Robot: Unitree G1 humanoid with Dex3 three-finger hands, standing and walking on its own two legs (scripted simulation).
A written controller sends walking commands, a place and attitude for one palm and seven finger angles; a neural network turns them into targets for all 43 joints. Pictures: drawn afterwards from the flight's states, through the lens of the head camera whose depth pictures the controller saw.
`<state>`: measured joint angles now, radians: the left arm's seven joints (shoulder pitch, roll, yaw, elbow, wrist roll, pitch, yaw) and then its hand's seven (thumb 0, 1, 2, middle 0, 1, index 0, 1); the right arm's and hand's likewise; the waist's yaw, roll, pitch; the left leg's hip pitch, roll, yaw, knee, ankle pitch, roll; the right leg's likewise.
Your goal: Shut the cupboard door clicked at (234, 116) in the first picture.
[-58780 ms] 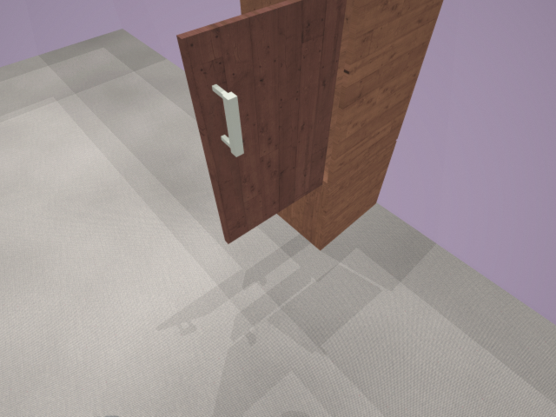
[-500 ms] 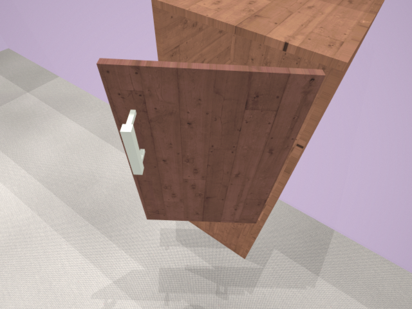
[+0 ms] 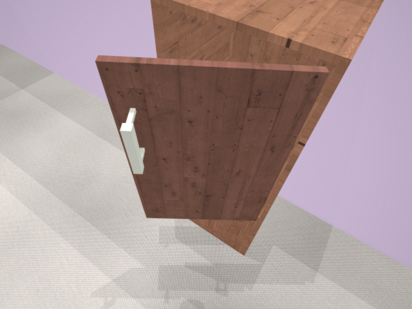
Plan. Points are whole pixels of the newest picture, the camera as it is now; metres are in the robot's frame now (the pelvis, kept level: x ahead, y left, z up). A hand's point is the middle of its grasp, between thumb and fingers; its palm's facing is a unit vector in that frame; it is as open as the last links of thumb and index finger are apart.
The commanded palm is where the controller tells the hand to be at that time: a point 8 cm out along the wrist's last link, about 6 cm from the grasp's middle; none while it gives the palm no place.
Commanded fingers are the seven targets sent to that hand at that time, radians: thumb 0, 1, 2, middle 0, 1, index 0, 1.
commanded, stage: shuffle to correct the standing spot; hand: left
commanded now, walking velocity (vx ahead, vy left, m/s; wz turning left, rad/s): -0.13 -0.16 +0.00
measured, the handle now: (135, 142) +0.40 +0.17 +0.08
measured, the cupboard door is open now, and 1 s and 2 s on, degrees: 33 33 33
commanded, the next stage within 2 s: come to a stop and stand still in 0.02 s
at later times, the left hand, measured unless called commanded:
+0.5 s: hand out of the picture -0.01 +0.11 -0.17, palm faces +0.03 -0.98 -0.21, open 7.3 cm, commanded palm none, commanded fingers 0.00 0.90 0.90 -0.20 -0.30 -0.20 -0.30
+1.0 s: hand out of the picture +0.01 +0.14 -0.17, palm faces +0.01 -0.96 -0.29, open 7.4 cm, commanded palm none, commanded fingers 0.00 0.90 0.90 -0.20 -0.30 -0.20 -0.30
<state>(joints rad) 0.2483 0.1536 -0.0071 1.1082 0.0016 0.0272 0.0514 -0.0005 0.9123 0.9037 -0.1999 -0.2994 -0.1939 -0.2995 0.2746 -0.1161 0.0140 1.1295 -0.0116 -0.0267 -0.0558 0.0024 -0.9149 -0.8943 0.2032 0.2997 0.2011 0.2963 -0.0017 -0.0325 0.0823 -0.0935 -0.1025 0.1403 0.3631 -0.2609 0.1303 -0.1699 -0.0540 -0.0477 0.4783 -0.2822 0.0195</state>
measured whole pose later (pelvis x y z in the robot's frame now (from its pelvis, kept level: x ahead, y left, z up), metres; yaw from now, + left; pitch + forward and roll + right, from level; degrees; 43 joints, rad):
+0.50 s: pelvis -0.02 -0.07 +0.00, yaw +1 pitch +0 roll +0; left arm 0.27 0.15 0.01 1.07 0.02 0.00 0.04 0.00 0.93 0.90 -0.20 -0.30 -0.20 -0.30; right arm 0.27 -0.18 -0.03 1.09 -0.02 0.01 -0.01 0.00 -0.92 -0.89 0.20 0.30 0.20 0.30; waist -0.01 0.02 0.04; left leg -0.21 0.00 0.09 0.50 -0.29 0.02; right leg -0.18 -0.04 -0.01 0.50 -0.32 0.03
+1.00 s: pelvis -0.02 -0.05 -0.01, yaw +0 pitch -1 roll +0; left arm 0.25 0.18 -0.01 1.02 0.01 0.00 0.04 0.00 0.91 0.90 -0.20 -0.30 -0.20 -0.30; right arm 0.21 -0.20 -0.01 0.96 -0.02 0.00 -0.02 0.00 -0.93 -0.89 0.20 0.30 0.20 0.30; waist 0.01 0.06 0.03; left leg -0.22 -0.02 0.11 0.56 -0.32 0.06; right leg -0.20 -0.07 0.01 0.57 -0.35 0.05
